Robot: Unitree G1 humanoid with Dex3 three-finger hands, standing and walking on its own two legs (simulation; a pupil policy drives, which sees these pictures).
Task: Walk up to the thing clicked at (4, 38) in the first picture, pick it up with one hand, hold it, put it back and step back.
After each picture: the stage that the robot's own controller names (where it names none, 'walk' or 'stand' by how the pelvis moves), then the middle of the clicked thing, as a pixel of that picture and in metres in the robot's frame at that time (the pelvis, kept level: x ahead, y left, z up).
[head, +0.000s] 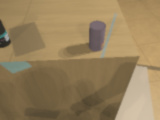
stand; out of the picture +0.58 +0.42 +0.06
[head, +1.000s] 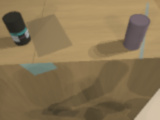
walk; (17, 29) +0.53 +0.28 +0.09
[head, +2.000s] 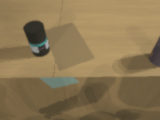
stand; (37, 39) +0.47 +0.20 +0.09
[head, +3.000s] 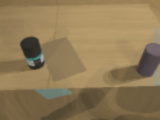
stand; (33, 53) +0.46 +0.23 +0.06
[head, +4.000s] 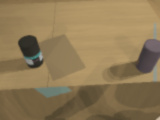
stand; (31, 52) +0.46 +0.23 +0.06
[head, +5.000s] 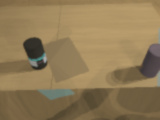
stand; (36, 54) +0.46 +0.22 +0.05
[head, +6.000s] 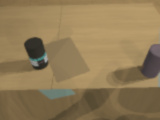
stand; (37, 54) +0.46 +0.22 +0.05
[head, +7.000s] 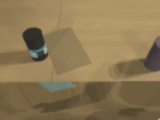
rise first; (36, 45) +0.47 +0.21 +0.06
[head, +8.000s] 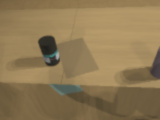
go down; (49, 51) +0.48 +0.21 +0.06
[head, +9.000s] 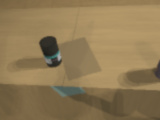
go down; (51, 52) +0.47 +0.21 +0.06
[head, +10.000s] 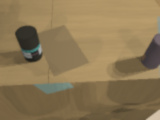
go down; (30, 44) +0.47 +0.19 +0.07
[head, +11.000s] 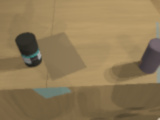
approach; (29, 50) +0.46 +0.20 +0.07
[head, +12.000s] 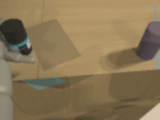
close; (17, 39) +0.47 +0.22 +0.10
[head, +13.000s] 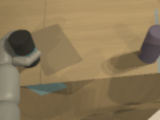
lift; (25, 49) +0.43 +0.19 +0.10
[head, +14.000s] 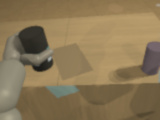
lift; (37, 49) +0.34 +0.16 +0.23
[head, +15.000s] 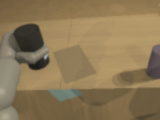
hold; (33, 47) +0.34 +0.17 +0.24
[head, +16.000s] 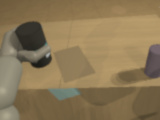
hold; (35, 45) +0.34 +0.16 +0.25
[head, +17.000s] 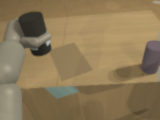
crouch; (36, 34) +0.39 +0.16 +0.25
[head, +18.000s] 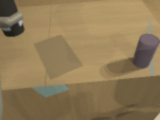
lower; (7, 15) +0.48 +0.22 +0.24
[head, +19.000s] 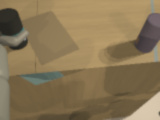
lower; (12, 30) +0.49 +0.21 +0.11
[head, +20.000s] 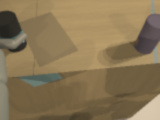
lower; (11, 32) +0.48 +0.22 +0.11
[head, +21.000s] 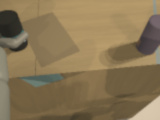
lower; (12, 32) +0.48 +0.21 +0.11
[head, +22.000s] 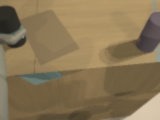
lower; (10, 28) +0.49 +0.21 +0.12
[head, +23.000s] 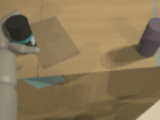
open; (22, 35) +0.48 +0.19 +0.11
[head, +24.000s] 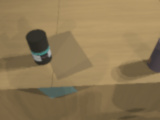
sink last; (39, 48) +0.46 +0.18 +0.09
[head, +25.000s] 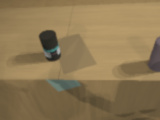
stand; (50, 46) +0.50 +0.20 +0.08
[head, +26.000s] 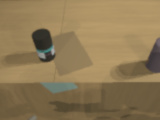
stand; (44, 46) +0.48 +0.19 +0.08
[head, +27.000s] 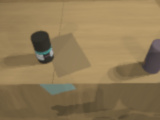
stand; (43, 48) +0.48 +0.19 +0.07
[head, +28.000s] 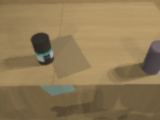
stand; (43, 49) +0.48 +0.19 +0.06
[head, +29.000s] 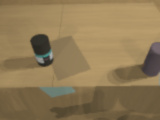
stand; (42, 51) +0.47 +0.19 +0.06
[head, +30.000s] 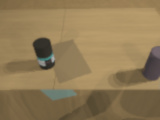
walk; (44, 54) +0.47 +0.19 +0.06
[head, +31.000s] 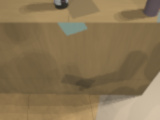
walk; out of the picture +0.75 +0.15 +0.08
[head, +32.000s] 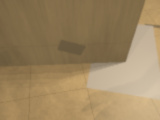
stand; out of the picture +1.13 +0.24 +0.09
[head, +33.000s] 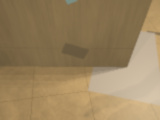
stand; out of the picture +1.15 +0.20 +0.07
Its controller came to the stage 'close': yes
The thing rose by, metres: 0.20
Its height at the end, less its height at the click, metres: +0.00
